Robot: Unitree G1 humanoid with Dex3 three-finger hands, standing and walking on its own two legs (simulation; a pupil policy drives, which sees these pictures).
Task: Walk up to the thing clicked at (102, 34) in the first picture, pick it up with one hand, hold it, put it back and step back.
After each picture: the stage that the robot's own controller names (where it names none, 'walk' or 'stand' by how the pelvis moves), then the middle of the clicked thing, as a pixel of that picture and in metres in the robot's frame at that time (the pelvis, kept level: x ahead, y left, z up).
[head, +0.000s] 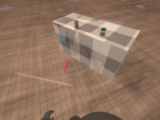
stand; (102, 32) +1.07 -0.09 -0.04
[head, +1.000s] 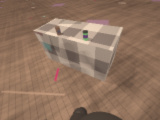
walk; (85, 35) +0.96 +0.17 -0.02
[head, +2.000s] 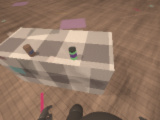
walk; (73, 53) +0.56 +0.22 -0.02
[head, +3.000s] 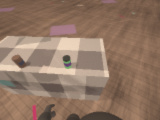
stand; (67, 62) +0.50 +0.24 -0.04
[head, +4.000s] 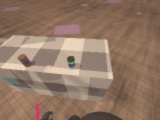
stand; (71, 62) +0.50 +0.21 -0.05
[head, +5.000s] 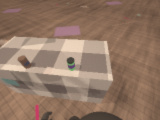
stand; (71, 64) +0.49 +0.21 -0.05
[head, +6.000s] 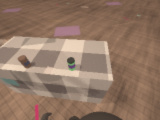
stand; (71, 64) +0.49 +0.21 -0.05
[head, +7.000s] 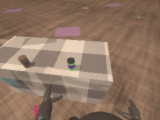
rise first; (71, 64) +0.49 +0.22 -0.04
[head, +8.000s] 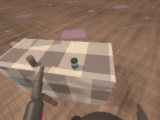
go down; (74, 64) +0.50 +0.21 -0.04
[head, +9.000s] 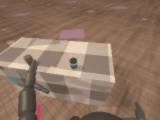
go down; (73, 64) +0.50 +0.20 -0.04
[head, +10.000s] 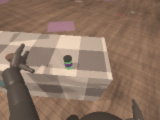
go down; (68, 62) +0.48 +0.20 -0.02
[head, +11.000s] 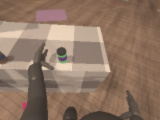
close in; (62, 55) +0.49 +0.20 +0.01
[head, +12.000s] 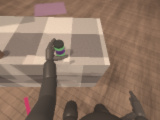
close; (59, 49) +0.51 +0.21 +0.04
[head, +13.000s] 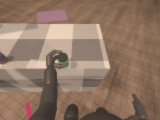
lift; (63, 61) +0.43 +0.19 +0.03
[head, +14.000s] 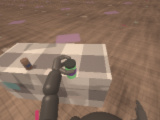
lift; (70, 69) +0.32 +0.15 +0.15
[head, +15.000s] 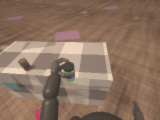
hold; (69, 72) +0.31 +0.16 +0.12
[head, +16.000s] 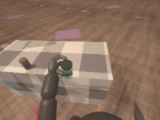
hold; (67, 69) +0.32 +0.18 +0.13
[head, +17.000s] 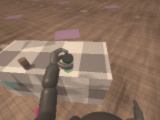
crouch; (68, 63) +0.36 +0.17 +0.15
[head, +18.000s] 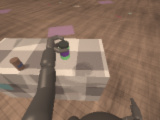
lower; (64, 50) +0.45 +0.19 +0.16
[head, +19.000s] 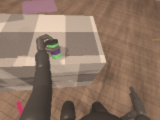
lower; (54, 49) +0.50 +0.21 +0.05
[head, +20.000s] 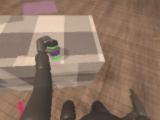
lower; (54, 50) +0.50 +0.21 +0.05
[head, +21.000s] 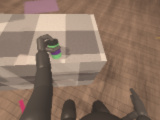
lower; (54, 49) +0.50 +0.21 +0.06
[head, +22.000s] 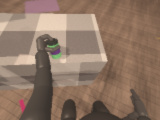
lower; (54, 48) +0.50 +0.21 +0.06
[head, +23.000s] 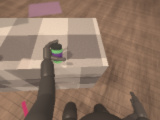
open; (57, 53) +0.47 +0.21 +0.05
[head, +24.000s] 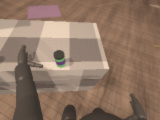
sink last; (60, 59) +0.44 +0.19 +0.02
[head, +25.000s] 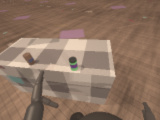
stand; (73, 64) +0.48 +0.20 +0.01
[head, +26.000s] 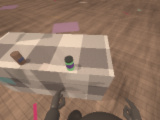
stand; (69, 63) +0.45 +0.20 +0.01
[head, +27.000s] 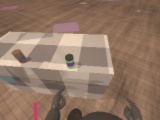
stand; (70, 61) +0.47 +0.21 +0.02
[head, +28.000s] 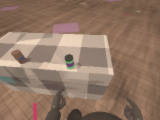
stand; (69, 62) +0.46 +0.21 +0.02
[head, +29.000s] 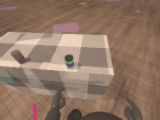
stand; (69, 62) +0.46 +0.21 +0.02
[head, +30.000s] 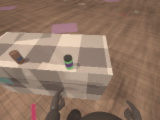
stand; (68, 62) +0.46 +0.21 +0.02
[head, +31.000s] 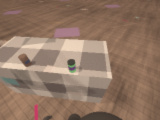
stand; (71, 66) +0.47 +0.20 -0.03
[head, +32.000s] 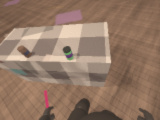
walk; (68, 53) +0.53 +0.25 -0.02
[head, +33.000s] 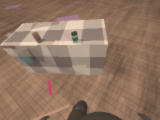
walk; (74, 37) +0.79 +0.26 -0.02
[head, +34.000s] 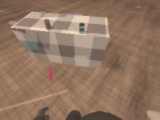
stand; (81, 28) +1.01 +0.20 -0.02
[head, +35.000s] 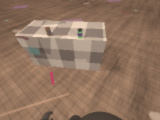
stand; (80, 33) +1.02 +0.22 -0.05
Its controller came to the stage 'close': yes
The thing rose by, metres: 0.20
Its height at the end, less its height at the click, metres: +0.00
